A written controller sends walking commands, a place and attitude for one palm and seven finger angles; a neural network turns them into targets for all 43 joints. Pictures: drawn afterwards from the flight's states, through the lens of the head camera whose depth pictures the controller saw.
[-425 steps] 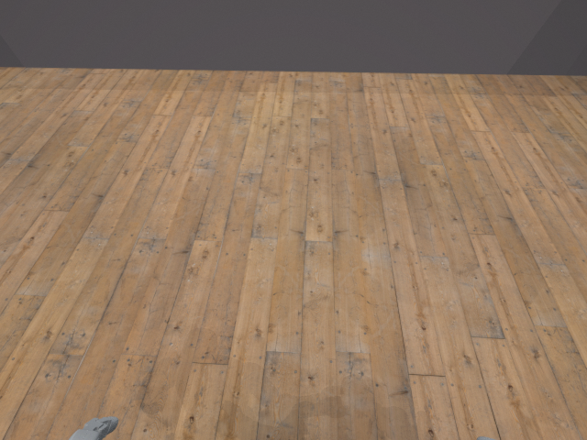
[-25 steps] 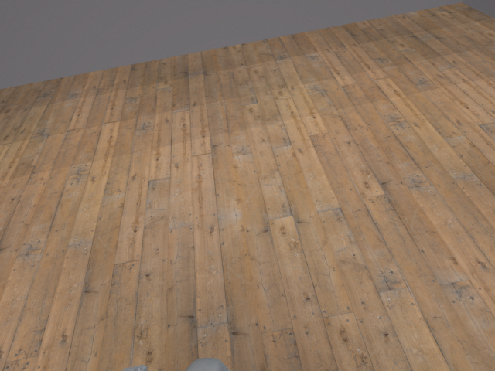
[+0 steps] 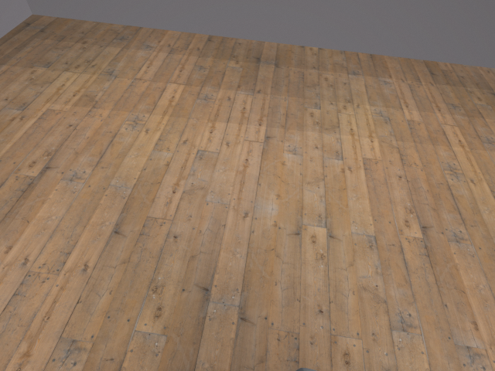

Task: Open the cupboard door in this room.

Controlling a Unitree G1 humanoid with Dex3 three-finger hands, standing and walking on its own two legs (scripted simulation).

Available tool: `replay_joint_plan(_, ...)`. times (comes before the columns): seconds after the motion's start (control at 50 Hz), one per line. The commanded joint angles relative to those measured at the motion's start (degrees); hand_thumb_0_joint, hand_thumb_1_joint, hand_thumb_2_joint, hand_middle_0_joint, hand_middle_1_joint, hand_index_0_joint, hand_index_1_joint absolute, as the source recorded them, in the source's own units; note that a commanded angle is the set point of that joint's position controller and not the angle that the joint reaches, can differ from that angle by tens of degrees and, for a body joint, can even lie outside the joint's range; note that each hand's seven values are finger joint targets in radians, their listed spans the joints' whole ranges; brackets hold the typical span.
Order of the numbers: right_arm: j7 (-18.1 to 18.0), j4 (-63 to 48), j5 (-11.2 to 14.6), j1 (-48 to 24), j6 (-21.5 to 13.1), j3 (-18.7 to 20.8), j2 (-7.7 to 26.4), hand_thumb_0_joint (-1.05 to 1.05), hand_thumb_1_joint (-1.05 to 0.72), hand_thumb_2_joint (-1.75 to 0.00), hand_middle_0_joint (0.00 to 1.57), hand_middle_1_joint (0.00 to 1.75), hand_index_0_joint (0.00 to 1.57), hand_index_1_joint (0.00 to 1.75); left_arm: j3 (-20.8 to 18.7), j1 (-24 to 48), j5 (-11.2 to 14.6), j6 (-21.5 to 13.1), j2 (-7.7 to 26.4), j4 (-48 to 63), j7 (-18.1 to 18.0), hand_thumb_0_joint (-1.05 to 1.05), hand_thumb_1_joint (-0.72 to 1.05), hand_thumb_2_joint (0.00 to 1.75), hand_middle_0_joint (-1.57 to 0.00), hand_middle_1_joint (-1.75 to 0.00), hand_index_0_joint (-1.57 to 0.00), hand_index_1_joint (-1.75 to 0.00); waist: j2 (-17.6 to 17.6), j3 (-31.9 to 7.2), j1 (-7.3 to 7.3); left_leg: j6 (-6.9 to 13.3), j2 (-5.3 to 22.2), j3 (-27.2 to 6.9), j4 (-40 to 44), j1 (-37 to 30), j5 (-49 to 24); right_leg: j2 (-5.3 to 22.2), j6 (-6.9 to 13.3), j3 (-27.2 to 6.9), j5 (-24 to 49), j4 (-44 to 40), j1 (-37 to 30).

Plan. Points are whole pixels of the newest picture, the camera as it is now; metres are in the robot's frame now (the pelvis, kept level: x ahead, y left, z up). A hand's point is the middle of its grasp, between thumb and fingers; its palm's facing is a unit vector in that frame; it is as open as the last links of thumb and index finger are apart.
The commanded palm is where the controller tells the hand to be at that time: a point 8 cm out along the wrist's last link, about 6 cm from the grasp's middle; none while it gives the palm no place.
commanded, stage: turn or walk to find it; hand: left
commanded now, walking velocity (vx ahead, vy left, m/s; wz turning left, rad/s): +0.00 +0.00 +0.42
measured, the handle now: out of the picture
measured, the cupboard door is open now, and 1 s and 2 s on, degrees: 0 0 0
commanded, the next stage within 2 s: none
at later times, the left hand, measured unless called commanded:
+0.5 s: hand out of the picture +0.04 +0.15 -0.14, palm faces +0.19 -0.94 -0.29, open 7.4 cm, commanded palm none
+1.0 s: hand out of the picture -0.16 +0.16 -0.19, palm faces +0.47 -0.85 -0.24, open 7.4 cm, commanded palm none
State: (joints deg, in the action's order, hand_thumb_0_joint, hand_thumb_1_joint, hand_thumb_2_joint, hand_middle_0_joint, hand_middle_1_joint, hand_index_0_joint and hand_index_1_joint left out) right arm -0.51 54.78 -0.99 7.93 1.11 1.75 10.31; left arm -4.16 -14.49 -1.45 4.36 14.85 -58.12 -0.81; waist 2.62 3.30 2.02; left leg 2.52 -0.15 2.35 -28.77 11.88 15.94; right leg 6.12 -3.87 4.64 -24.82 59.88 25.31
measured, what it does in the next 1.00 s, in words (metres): steps on the spot, turning left: right foot, then left foot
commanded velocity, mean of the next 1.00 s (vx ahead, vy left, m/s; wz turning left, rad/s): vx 0.00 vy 0.00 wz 0.42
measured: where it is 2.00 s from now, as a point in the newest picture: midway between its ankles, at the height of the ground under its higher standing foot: outside the picture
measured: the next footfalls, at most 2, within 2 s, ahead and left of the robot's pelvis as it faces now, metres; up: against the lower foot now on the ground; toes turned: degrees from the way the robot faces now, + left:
right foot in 0.38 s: +0.02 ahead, -0.14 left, +0.00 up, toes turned +5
left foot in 0.92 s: -0.09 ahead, +0.07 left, +0.00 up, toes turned +28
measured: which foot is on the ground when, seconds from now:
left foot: down 0.00-0.38, up 0.40-0.90, down 0.92-1.00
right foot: up 0.00-0.36, down 0.38-0.92, up 0.94-1.00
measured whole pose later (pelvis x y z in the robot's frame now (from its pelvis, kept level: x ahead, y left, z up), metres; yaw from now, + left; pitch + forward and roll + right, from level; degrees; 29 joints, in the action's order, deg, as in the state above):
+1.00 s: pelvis -0.07 -0.03 -0.01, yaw +25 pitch -1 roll +0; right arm 0.1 54.8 -0.9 6.7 1.2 2.4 11.3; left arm -3.9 -15.9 -1.3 4.1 14.7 -58.4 -1.4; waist 3.4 4.3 2.6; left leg 1.9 0.0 3.7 -32.8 13.1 18.5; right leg 7.3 -2.9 8.9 -29.0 50.7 20.9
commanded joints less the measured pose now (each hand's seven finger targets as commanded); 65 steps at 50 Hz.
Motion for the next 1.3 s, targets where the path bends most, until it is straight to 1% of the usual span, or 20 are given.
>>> replay_joint_plan(0.0, -0.8, -2.4, 0.3, 3.7, -1.0, 2.7, 11.8, 0.0, -0.9, -0.9, 0.2, 0.3, 0.2, 0.3, -0.3, 1.2, 0.5, -2.4, 3.6, 4.6, 0.1, 0.0, 0.9, 0.9, -0.2, -0.3, -0.2, -0.3, -9.8, -3.6, -2.17, 4.9, 13.1, -11.6, 10.4, -7.0, -30.9, 0.4, -1.3, -3.1, 3.8, 4.5, 6.0)
replay_joint_plan(0.22, -0.5, -2.1, -0.6, 7.1, -0.2, 3.9, 12.0, 0.0, -0.9, -0.9, 0.2, 0.3, 0.2, 0.3, 0.2, 7.6, 0.9, -2.6, 1.7, 8.9, -0.5, 0.0, 0.9, 0.9, -0.2, -0.3, -0.2, -0.3, -11.9, -4.3, -4.36, 7.7, 13.4, -21.0, 9.4, -4.6, -24.2, -2.4, -0.8, -3.6, -1.5, -11.4, 0.1)
replay_joint_plan(0.28, -0.3, -2.6, -0.6, 5.9, 0.0, 4.2, 12.1, 0.0, -0.9, -0.9, 0.2, 0.3, 0.2, 0.3, 0.2, 4.8, 1.2, -3.1, 1.7, 8.5, -0.6, 0.0, 0.9, 0.9, -0.2, -0.3, -0.2, -0.3, -11.6, -6.0, -2.88, 6.8, 11.8, -22.1, 6.9, -1.4, -25.8, -4.3, 0.0, -2.7, 2.0, -22.0, -7.3)
replay_joint_plan(0.32, -0.2, -3.0, -0.2, 4.7, 0.1, 4.2, 11.6, 0.0, -0.9, -0.9, 0.2, 0.3, 0.2, 0.3, -0.1, 0.8, 1.3, -3.7, 2.3, 7.4, -0.7, 0.0, 0.9, 0.9, -0.2, -0.3, -0.2, -0.3, -9.6, -7.6, -0.58, 3.9, 8.8, -20.8, 3.6, 4.5, -19.6, -4.0, 0.4, -2.2, 11.8, -34.5, -17.3)
replay_joint_plan(0.34, 0.1, -3.2, 0.3, 5.5, 0.1, 4.0, 9.2, 0.0, -0.9, -0.9, 0.2, 0.3, 0.2, 0.3, -0.6, -0.8, 0.9, -4.2, 4.8, 7.1, -1.0, 0.0, 0.9, 0.9, -0.2, -0.3, -0.2, -0.3, -3.8, -8.4, -0.22, 0.8, 5.3, -18.0, -0.3, 11.9, -10.5, 0.9, 1.7, -6.5, 14.1, -40.2, -25.6)
replay_joint_plan(0.36, 0.4, -4.3, 0.6, 6.1, 0.0, 3.3, 5.5, 0.0, -0.9, -0.9, 0.2, 0.3, 0.2, 0.3, -1.6, -2.2, 0.0, -4.7, 9.9, 7.1, -1.5, 0.0, 0.9, 0.9, -0.2, -0.3, -0.2, -0.3, 11.9, -8.8, 0.58, -3.4, -2.7, -8.4, -12.2, 22.1, 7.2, 15.2, 6.7, -20.8, 15.6, -43.6, -31.2)
replay_joint_plan(0.38, 0.2, -5.0, 0.1, 4.7, 0.5, 4.0, 7.4, 0.0, -0.9, -0.9, 0.2, 0.3, 0.2, 0.3, -1.6, -1.4, 0.3, -4.4, 11.4, 8.1, -1.5, 0.0, 0.9, 0.9, -0.2, -0.3, -0.2, -0.3, 11.7, -7.0, 0.91, -4.2, -3.2, -6.9, -24.3, 21.4, 17.4, 22.6, 11.9, -24.3, 21.2, -44.5, -22.3)
replay_joint_plan(0.42, 0.6, -2.4, -0.6, 6.5, 2.3, 4.7, 8.3, 0.0, -0.9, -0.9, 0.2, 0.3, 0.2, 0.3, -1.3, 5.9, 0.7, -4.4, 7.5, 9.8, -1.7, 0.0, 0.9, 0.9, -0.2, -0.3, -0.2, -0.3, 8.2, -1.3, -2.34, -4.2, -0.5, -9.3, -36.7, 19.8, 11.3, 16.9, 11.7, -18.1, 6.6, -47.8, -10.9)
replay_joint_plan(0.44, 1.0, -1.2, -0.7, 7.5, 2.5, 4.7, 8.0, 0.0, -0.9, -0.9, 0.2, 0.3, 0.2, 0.3, -0.6, 7.7, 0.7, -4.4, 6.1, 10.3, -1.4, 0.0, 0.9, 0.9, -0.2, -0.3, -0.2, -0.3, 4.7, 0.5, -3.49, -4.5, -0.1, -8.1, -39.9, 19.7, 8.1, 13.7, 10.1, -14.4, 6.6, -47.2, -9.5)
replay_joint_plan(0.48, 1.4, 0.1, -0.6, 10.3, 2.7, 4.5, 7.0, 0.0, -0.9, -0.9, 0.2, 0.3, 0.2, 0.3, 0.1, 8.4, 0.8, -4.8, 3.7, 10.2, -1.2, 0.0, 0.9, 0.9, -0.2, -0.3, -0.2, -0.3, 4.7, 1.1, -4.75, -5.4, 0.4, -6.5, -41.9, 19.7, 3.2, 10.1, 8.0, -7.4, 12.6, -45.7, -10.0)
replay_joint_plan(0.62, 1.2, -0.5, -0.5, 5.9, 2.7, 3.9, 7.0, 0.0, -0.9, -0.9, 0.2, 0.3, 0.2, 0.3, -0.3, 0.2, 0.4, -5.4, 4.5, 7.3, -1.4, 0.0, 0.9, 0.9, -0.2, -0.3, -0.2, -0.3, 5.6, -0.8, -1.2, -7.4, 2.7, -4.9, -36.6, 20.5, 4.3, 12.8, 10.4, -6.1, 19.7, -43.8, -18.1)
replay_joint_plan(0.78, 0.9, -2.1, 0.6, 0.3, 1.3, 2.2, 5.5, 0.0, -0.9, -0.9, 0.2, 0.3, 0.2, 0.3, -1.3, -3.7, -0.4, -4.8, 7.7, 4.4, -1.2, 0.0, 0.9, 0.9, -0.2, -0.3, -0.2, -0.3, 8.3, -5.0, 1.3, -6.2, 2.3, 0.5, -15.2, 12.1, 11.7, 15.3, 12.8, -3.5, 37.5, -37.1, -23.5)
replay_joint_plan(0.82, 0.7, -2.0, 0.7, 2.2, 0.8, 2.1, 5.5, 0.0, -0.9, -0.9, 0.2, 0.3, 0.2, 0.3, -1.5, -2.9, -0.3, -4.6, 8.3, 4.2, -1.1, 0.0, 0.9, 0.9, -0.2, -0.3, -0.2, -0.3, 8.7, -6.6, 0.05, -5.5, 1.7, 1.9, -8.5, 8.2, 8.6, 15.1, 11.8, -2.0, 38.6, -34.4, -23.0)
replay_joint_plan(0.86, 0.8, -1.1, 0.6, 4.9, 0.3, 2.2, 6.7, 0.0, -0.9, -0.9, 0.2, 0.3, 0.2, 0.3, -1.4, -1.3, 0.3, -4.2, 8.1, 4.0, -0.9, 0.0, 0.9, 0.9, -0.2, -0.3, -0.2, -0.3, 6.1, -7.2, -2.32, -4.7, 1.6, 2.4, 3.1, -1.3, -2.8, 13.2, 7.8, 1.6, 32.7, -29.7, -17.3)
replay_joint_plan(0.88, 0.9, -0.8, 0.4, 7.1, -0.3, 2.8, 9.4, 0.0, -0.9, -0.9, 0.2, 0.3, 0.2, 0.3, -1.1, -1.0, 0.7, -3.8, 6.4, 4.6, -0.8, 0.0, 0.9, 0.9, -0.2, -0.3, -0.2, -0.3, -1.6, -8.7, -3.74, -3.4, 5.7, -2.7, 8.7, -9.1, -9.9, 10.2, 4.9, 4.3, 23.9, -21.9, -10.5)
replay_joint_plan(0.9, 0.6, -1.2, -0.1, 8.6, -0.6, 4.1, 15.0, 0.0, -0.9, -0.9, 0.2, 0.3, 0.2, 0.3, -0.3, -1.1, 1.0, -3.5, 2.6, 6.6, -0.5, 0.0, 0.9, 0.9, -0.2, -0.3, -0.2, -0.3, -18.7, -8.0, -4.59, 2.5, 19.7, -20.5, 9.9, -15.3, -28.1, 2.5, 0.4, 6.7, -2.9, -11.0, 5.0)
replay_joint_plan(0.92, 0.2, -0.5, 0.0, 10.0, 0.1, 4.5, 17.4, 0.0, -0.9, -0.9, 0.2, 0.3, 0.2, 0.3, 0.4, 2.2, 0.5, -2.7, 2.4, 7.8, -0.7, 0.0, 0.9, 0.9, -0.2, -0.3, -0.2, -0.3, -18.3, -6.6, -5.81, 7.2, 24.0, -21.4, 10.2, -10.3, -34.4, 0.8, 0.1, 1.9, -12.3, -3.4, 5.3)
replay_joint_plan(0.98, -0.8, -2.0, -0.2, 2.6, 0.0, 3.0, 12.9, 0.0, -0.9, -0.9, 0.2, 0.3, 0.2, 0.3, -0.3, 4.2, 0.3, -1.9, 4.0, 6.1, -0.2, 0.0, 0.9, 0.9, -0.2, -0.3, -0.2, -0.3, -14.4, -0.4, -3.41, 6.5, 17.2, -16.4, 11.6, -2.3, -22.5, 1.5, 0.2, -2.7, -2.9, 3.1, 6.0)
replay_joint_plan(1.06, -0.7, -2.7, 0.2, 2.4, -0.9, 2.8, 12.3, 0.0, -0.9, -0.9, 0.2, 0.3, 0.2, 0.3, -0.2, 1.1, 0.4, -2.4, 3.6, 4.8, 0.1, 0.0, 0.9, 0.9, -0.2, -0.3, -0.2, -0.3, -10.3, -3.6, -2.15, 5.3, 12.9, -11.9, 10.0, -7.1, -30.0, 0.1, -1.1, -2.8, 2.9, 4.1, 6.0)
replay_joint_plan(1.28, -0.5, -2.5, -0.5, 6.5, -0.3, 3.9, 12.3, 0.0, -0.9, -0.9, 0.2, 0.3, 0.2, 0.3, 0.3, 7.4, 0.9, -2.7, 2.0, 8.9, -0.5, 0.0, 0.9, 0.9, -0.2, -0.3, -0.2, -0.3, -11.4, -4.5, -4.26, 7.9, 13.5, -21.1, 8.5, -5.2, -26.5, -2.4, -0.9, -3.7, -1.4, -11.6, 0.5)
